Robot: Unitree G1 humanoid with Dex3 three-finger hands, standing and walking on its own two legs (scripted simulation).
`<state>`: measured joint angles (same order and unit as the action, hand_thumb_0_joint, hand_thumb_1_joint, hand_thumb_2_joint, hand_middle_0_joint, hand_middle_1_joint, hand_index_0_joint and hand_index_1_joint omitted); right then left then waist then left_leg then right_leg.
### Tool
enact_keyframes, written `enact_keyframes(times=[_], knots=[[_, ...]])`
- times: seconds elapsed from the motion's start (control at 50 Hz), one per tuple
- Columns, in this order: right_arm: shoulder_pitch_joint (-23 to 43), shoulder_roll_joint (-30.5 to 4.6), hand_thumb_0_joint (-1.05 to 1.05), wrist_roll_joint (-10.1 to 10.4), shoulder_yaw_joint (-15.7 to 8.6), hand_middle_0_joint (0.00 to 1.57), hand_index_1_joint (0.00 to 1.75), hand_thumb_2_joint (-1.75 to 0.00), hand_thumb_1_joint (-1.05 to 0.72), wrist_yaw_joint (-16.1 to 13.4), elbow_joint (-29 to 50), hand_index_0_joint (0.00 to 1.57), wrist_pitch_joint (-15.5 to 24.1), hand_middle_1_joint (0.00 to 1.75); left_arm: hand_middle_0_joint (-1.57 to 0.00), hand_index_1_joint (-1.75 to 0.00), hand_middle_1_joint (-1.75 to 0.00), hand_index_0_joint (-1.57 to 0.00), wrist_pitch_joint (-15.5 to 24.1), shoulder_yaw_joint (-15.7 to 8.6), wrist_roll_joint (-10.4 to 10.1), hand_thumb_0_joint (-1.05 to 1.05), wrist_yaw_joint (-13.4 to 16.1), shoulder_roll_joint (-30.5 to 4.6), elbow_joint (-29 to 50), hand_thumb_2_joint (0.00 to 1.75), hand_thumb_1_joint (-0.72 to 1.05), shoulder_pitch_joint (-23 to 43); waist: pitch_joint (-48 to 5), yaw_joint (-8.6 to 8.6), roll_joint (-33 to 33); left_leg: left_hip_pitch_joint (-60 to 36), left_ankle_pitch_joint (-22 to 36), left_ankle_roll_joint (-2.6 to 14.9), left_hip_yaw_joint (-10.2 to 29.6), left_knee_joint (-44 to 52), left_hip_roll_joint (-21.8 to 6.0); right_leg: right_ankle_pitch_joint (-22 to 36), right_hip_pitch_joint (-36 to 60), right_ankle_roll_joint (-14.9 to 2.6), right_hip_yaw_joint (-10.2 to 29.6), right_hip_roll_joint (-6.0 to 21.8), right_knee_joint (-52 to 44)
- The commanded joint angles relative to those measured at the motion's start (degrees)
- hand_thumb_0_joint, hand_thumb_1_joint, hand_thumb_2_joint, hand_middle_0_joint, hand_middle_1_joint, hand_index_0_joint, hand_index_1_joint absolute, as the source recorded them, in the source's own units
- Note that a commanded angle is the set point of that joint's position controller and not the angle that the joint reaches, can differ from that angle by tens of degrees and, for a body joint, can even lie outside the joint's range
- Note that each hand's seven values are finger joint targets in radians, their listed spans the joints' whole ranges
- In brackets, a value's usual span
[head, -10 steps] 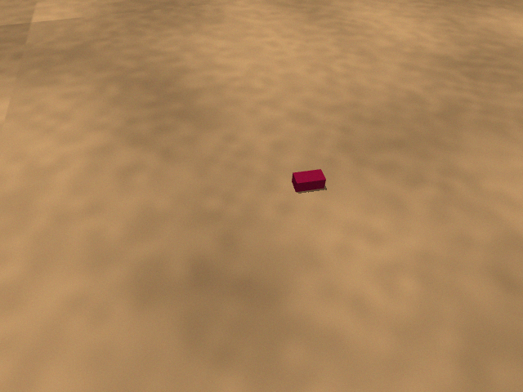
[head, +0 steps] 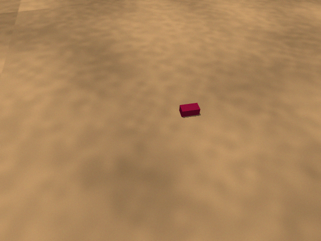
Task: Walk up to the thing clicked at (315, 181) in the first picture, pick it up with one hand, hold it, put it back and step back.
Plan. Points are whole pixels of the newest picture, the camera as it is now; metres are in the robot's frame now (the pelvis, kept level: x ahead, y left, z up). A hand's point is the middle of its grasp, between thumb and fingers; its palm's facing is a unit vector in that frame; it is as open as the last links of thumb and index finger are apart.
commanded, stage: stand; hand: left
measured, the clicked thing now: (189, 109) +1.30 -0.25 -0.75
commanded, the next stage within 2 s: walk up in 0.92 s
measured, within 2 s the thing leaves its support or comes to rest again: neither
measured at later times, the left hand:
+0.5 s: hand out of the picture +0.08 +0.25 -0.16, palm faces -0.03 -0.94 -0.34, open 7.4 cm
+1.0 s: hand out of the picture +0.09 +0.26 -0.16, palm faces -0.02 -0.94 -0.33, open 7.4 cm
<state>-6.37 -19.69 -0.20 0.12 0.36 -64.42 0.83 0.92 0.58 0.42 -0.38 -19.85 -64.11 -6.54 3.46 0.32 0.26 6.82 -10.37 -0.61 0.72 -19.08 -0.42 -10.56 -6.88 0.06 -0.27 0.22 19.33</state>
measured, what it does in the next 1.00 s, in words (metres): stands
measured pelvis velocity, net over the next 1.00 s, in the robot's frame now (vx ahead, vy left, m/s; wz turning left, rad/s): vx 0.01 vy -0.01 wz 0.00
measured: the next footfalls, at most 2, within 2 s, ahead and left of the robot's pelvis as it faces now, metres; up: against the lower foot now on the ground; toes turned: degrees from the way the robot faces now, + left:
right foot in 1.24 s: +0.20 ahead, -0.26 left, +0.00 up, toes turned -2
left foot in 1.62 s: +0.34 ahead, -0.04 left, +0.00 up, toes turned +9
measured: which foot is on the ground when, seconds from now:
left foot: down 0.00-1.00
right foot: down 0.00-0.96, up 0.98-1.00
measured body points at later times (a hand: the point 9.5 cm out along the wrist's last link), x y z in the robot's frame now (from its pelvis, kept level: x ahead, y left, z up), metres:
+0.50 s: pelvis +0.01 +0.00 +0.00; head +0.02 +0.00 +0.45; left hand +0.08 +0.30 -0.13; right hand +0.08 -0.30 -0.13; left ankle +0.00 +0.13 -0.75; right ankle +0.00 -0.12 -0.75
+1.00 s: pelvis +0.01 -0.01 +0.00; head +0.02 +0.00 +0.45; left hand +0.09 +0.31 -0.13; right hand +0.08 -0.31 -0.13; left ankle +0.00 +0.12 -0.75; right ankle -0.01 -0.12 -0.73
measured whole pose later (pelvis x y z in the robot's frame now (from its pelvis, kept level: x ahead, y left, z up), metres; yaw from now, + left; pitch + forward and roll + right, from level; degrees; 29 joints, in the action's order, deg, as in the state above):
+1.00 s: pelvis +0.01 -0.01 +0.00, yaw +0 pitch -1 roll +1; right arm -10.5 -19.6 -1.0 -2.3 0.8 -61.3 3.5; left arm -1.0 -3.7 3.1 -3.7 -21.9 -60.4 -8.0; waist 1.5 0.0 1.6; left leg 7.7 -14.5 1.1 0.9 -22.0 -0.2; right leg -22.7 -13.0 -0.9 -0.1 0.4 35.3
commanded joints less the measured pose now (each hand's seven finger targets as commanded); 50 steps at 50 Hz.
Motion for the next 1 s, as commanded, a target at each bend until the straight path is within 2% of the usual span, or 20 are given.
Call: enact_keyframes(times=[0.0,0.1,0.18,0.28,0.36,0.58,0.7,0.8,0.88,0.9,0.92,0.94,0.96,0.98], knots=[[1.92,-12.07,0.00,-0.06,-2.19,0.20,0.30,-0.90,-0.90,-0.94,3.32,0.20,1.16,0.30,-0.20,-0.30,-0.30,-0.20,1.24,-2.33,-0.03,0.00,0.95,-12.18,3.40,0.90,0.90,2.18,-7.19,-0.08,-0.58,-2.91,12.37,1.88,4.71,1.81,-6.83,13.32,2.11,-1.65,5.18,7.34,-1.85],[1.83,-12.06,0.00,-0.23,-2.24,0.20,0.30,-0.90,-0.90,-1.09,3.30,0.20,0.98,0.30,-0.20,-0.30,-0.30,-0.20,0.99,-2.41,-0.08,0.00,1.09,-12.05,3.39,0.90,0.90,2.54,-5.67,-0.14,0.06,-1.96,11.13,1.72,4.50,2.19,-6.79,11.76,2.12,-1.67,5.10,7.33,-2.23],[2.00,-11.86,0.00,-0.30,-2.06,0.20,0.30,-0.90,-0.90,-1.05,3.07,0.20,0.84,0.30,-0.20,-0.30,-0.30,-0.20,0.73,-2.40,-0.05,0.00,0.94,-11.85,3.16,0.90,0.90,2.29,-3.42,-0.50,-0.79,0.38,6.06,1.60,4.91,3.56,-6.54,5.99,1.19,-1.59,5.24,6.93,-3.36],[2.11,-12.03,0.00,-0.11,-2.16,0.20,0.30,-0.90,-0.90,-0.99,3.35,0.20,1.08,0.30,-0.20,-0.30,-0.30,-0.20,1.02,-2.56,0.05,0.00,0.95,-12.18,3.52,0.90,0.90,2.54,-5.20,-0.37,-0.55,-1.59,9.09,1.68,4.94,3.21,-6.83,8.62,1.74,-1.67,5.18,7.08,-2.93],[2.17,-11.83,0.00,-0.17,-2.10,0.20,0.30,-0.90,-0.90,-0.97,3.30,0.20,0.96,0.30,-0.20,-0.30,-0.30,-0.20,0.97,-2.49,-0.01,0.00,1.00,-12.12,3.39,0.90,0.90,2.51,-4.37,-0.33,0.01,-1.25,7.76,1.65,5.01,3.40,-6.80,7.29,1.10,-1.59,5.17,7.00,-3.43],[1.90,-12.29,0.00,-0.21,-2.14,0.20,0.30,-0.90,-0.90,-1.06,3.44,0.20,1.13,0.30,-0.20,-0.30,-0.30,-0.20,1.08,-2.56,0.00,0.00,0.95,-12.07,3.45,0.90,0.90,2.16,-6.04,-0.34,-0.59,-2.32,11.01,1.93,4.56,2.78,-6.89,11.84,2.71,-1.68,5.32,7.48,-2.57],[1.69,-11.79,0.00,-0.21,-1.98,0.20,0.30,-0.90,-0.90,-1.10,3.21,0.20,0.99,0.30,-0.20,-0.30,-0.30,-0.20,0.83,-2.67,0.00,0.00,0.95,-12.58,3.20,0.90,0.90,2.14,-4.52,-0.34,0.41,-1.83,8.40,1.66,4.92,3.60,-6.87,8.11,1.34,-1.67,5.31,7.13,-3.34],[1.84,-12.24,0.00,-0.13,-2.13,0.20,0.30,-0.90,-0.90,-1.07,3.42,0.20,0.96,0.30,-0.20,-0.30,-0.30,-0.20,1.00,-2.60,0.07,0.00,1.04,-12.37,3.32,0.90,0.90,1.94,-5.77,-0.33,-0.17,-2.89,10.33,1.80,4.63,2.98,-6.95,10.70,2.11,-1.65,5.26,7.41,-2.94],[1.63,-12.23,0.00,-0.23,-2.11,0.20,0.30,-0.90,-0.90,-1.01,3.30,0.20,0.93,0.30,-0.20,-0.30,-0.30,-0.20,0.94,-2.54,0.03,0.00,1.01,-12.13,3.32,0.90,0.90,1.91,-4.66,-0.36,-0.36,-1.76,8.49,1.83,4.59,3.20,-6.86,9.44,1.99,-1.70,5.41,7.39,-3.46],[-8.39,-19.36,0.00,-0.52,-6.45,0.20,0.30,-0.90,-0.90,-1.13,4.65,0.20,2.61,0.30,-0.20,-0.30,-0.30,-0.20,0.48,-8.70,2.75,0.00,-1.74,-18.54,8.61,0.90,0.90,1.98,-9.26,1.56,5.00,-4.96,-15.54,7.08,8.80,-0.33,-7.86,-16.17,-1.81,-2.98,2.09,3.18,4.95],[-12.56,-22.23,0.00,-1.12,-7.93,0.20,0.30,-0.90,-0.90,-1.16,3.26,0.20,3.25,0.30,-0.20,-0.30,-0.30,-0.20,-0.28,-8.80,3.45,0.00,-2.83,-17.58,9.55,0.90,0.90,4.71,-5.04,3.55,0.61,-8.04,-29.77,10.09,16.91,3.71,-12.67,-23.70,-15.63,-2.84,1.09,1.98,12.92],[-13.54,-24.44,0.00,-1.47,-9.38,0.20,0.30,-0.90,-0.90,-1.41,3.39,0.20,3.58,0.30,-0.20,-0.30,-0.30,-0.20,-1.01,-9.01,3.92,0.00,-3.62,-16.19,11.62,0.90,0.90,8.22,0.95,5.01,-5.87,-8.56,-38.04,13.43,27.45,9.39,-19.90,-19.31,-28.58,-1.11,0.61,2.13,27.15],[-11.35,-24.91,0.00,-1.25,-9.59,0.20,0.30,-0.90,-0.90,-1.72,5.10,0.20,4.07,0.30,-0.20,-0.30,-0.30,-0.20,-1.35,-9.14,4.38,0.00,-4.25,-15.78,13.60,0.90,0.90,8.98,3.83,3.72,-4.74,-6.13,-37.22,15.25,31.47,11.13,-24.37,-17.12,-35.06,-1.30,6.40,4.81,33.53],[-9.24,-24.36,0.00,-1.17,-9.74,0.20,0.30,-0.90,-0.90,-2.09,6.70,0.20,4.73,0.30,-0.20,-0.30,-0.30,-0.20,-1.30,-9.26,3.92,0.00,-4.86,-15.62,14.36,0.90,0.90,7.18,3.48,2.04,-3.90,-5.46,-34.91,15.25,31.90,11.70,-25.32,-14.78,-35.41,-1.88,9.54,6.79,36.07]])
